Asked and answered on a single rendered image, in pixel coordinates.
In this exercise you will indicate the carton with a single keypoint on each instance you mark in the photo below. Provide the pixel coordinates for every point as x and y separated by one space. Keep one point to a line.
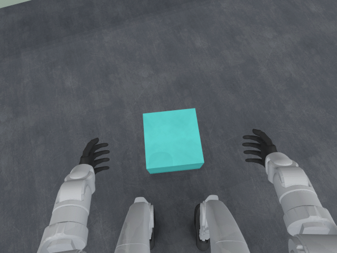
172 141

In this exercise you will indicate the right robot thigh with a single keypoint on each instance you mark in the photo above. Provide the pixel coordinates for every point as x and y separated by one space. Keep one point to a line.
225 235

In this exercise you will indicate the robot right upper arm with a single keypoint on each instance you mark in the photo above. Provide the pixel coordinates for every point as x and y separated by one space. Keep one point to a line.
312 243

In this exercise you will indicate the right robot forearm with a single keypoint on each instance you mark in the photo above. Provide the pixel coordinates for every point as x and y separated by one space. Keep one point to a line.
303 212

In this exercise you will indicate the robot left foot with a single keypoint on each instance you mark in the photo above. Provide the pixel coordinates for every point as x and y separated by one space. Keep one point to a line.
152 242

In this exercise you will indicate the left robot forearm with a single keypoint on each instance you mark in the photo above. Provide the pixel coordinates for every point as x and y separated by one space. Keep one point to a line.
67 228

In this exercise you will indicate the right robot hand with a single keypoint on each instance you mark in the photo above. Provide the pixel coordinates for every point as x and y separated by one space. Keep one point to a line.
264 144

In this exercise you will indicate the left robot hand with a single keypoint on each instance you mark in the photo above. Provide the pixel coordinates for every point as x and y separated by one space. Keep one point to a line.
89 155

